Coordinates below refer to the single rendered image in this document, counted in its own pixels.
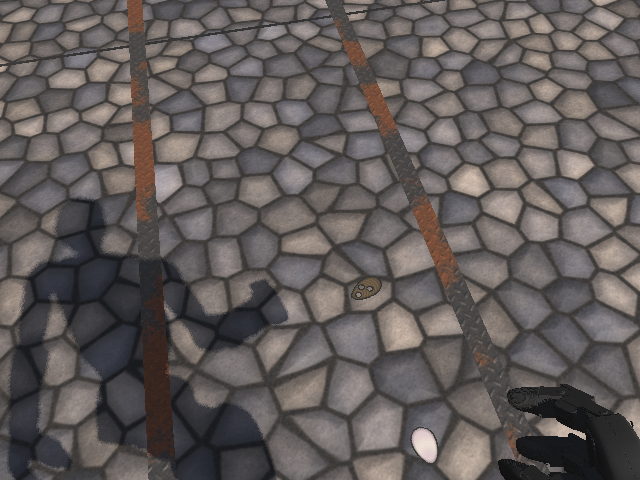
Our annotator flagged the right robot hand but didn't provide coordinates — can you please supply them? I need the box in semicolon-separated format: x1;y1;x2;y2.
498;384;640;480

